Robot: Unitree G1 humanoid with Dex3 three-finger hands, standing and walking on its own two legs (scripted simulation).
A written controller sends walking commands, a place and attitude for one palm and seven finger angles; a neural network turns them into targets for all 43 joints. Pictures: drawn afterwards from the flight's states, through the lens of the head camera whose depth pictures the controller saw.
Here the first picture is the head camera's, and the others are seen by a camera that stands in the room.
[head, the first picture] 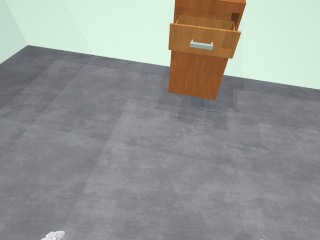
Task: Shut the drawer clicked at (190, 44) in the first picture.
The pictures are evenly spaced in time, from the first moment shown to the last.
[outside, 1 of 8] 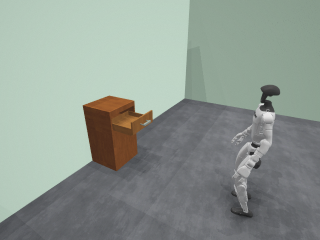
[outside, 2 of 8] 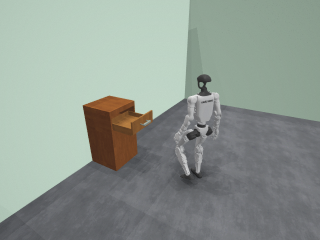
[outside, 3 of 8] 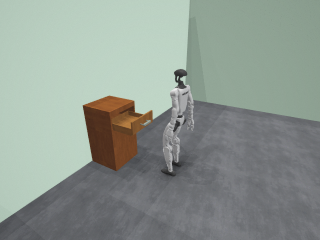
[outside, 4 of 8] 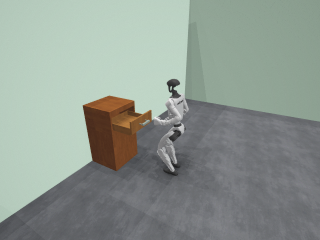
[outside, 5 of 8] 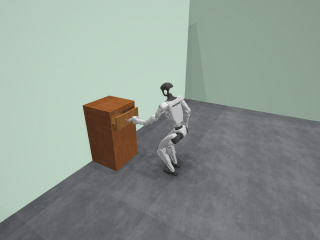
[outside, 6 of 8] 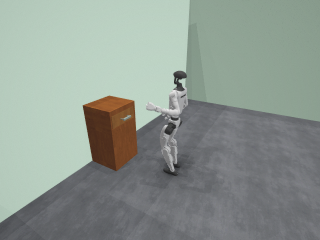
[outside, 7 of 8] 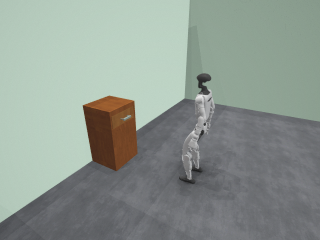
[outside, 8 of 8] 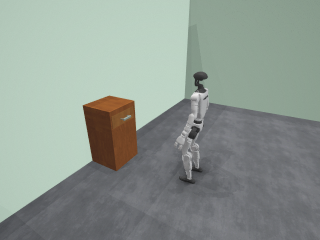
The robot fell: no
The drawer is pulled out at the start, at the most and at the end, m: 0.30 0.30 0.00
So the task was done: yes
